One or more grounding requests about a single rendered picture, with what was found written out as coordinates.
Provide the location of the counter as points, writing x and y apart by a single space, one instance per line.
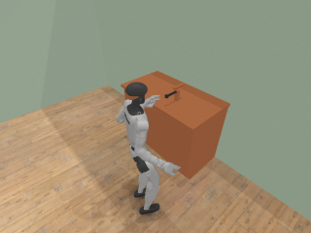
184 128

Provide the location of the left robot upper arm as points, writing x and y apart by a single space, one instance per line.
120 118

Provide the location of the robot right thigh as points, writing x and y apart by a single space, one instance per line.
150 170

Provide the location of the left robot shin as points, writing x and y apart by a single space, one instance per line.
142 182

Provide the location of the right robot hand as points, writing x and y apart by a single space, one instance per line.
169 167

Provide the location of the tap lever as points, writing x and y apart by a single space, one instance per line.
167 95

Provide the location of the left robot hand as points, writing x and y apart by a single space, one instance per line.
148 102

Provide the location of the right robot upper arm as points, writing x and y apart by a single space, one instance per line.
141 127

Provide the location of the robot right forearm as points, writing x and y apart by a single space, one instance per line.
148 157

